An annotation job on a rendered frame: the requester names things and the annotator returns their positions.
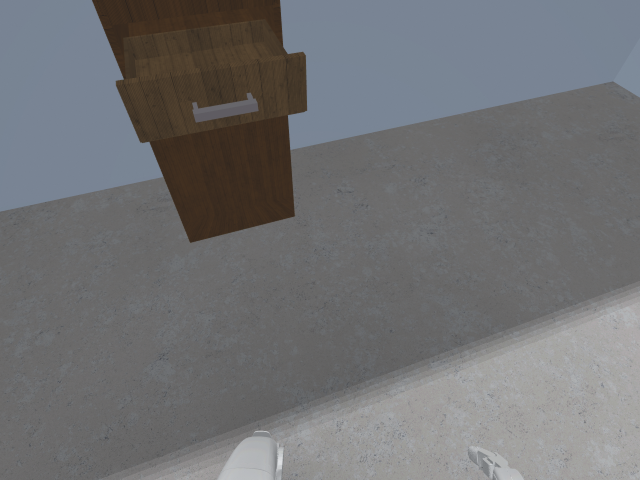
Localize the right robot hand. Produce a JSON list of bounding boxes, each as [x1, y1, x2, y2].
[[468, 446, 524, 480]]

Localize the left robot thigh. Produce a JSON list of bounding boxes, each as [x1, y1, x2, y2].
[[217, 436, 284, 480]]

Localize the left robot shin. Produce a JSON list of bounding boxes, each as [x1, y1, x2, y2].
[[252, 431, 272, 439]]

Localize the drawer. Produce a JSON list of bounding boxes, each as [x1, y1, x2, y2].
[[116, 19, 307, 143]]

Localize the handle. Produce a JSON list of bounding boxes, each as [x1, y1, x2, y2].
[[192, 93, 259, 123]]

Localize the cabinet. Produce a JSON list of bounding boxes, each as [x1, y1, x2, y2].
[[92, 0, 295, 243]]

